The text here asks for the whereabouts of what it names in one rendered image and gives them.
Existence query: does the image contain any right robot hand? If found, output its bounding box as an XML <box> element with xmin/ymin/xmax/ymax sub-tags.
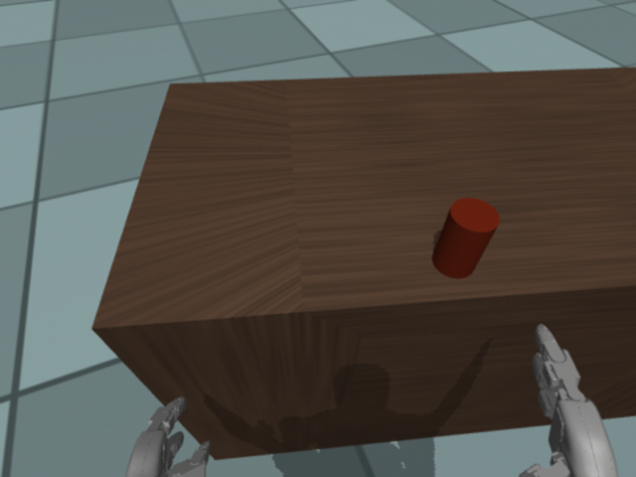
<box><xmin>519</xmin><ymin>324</ymin><xmax>618</xmax><ymax>477</ymax></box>

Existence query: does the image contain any can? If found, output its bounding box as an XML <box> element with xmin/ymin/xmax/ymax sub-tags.
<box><xmin>432</xmin><ymin>198</ymin><xmax>500</xmax><ymax>278</ymax></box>

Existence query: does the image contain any left robot hand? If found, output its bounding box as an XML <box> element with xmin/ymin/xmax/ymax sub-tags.
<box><xmin>125</xmin><ymin>397</ymin><xmax>211</xmax><ymax>477</ymax></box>

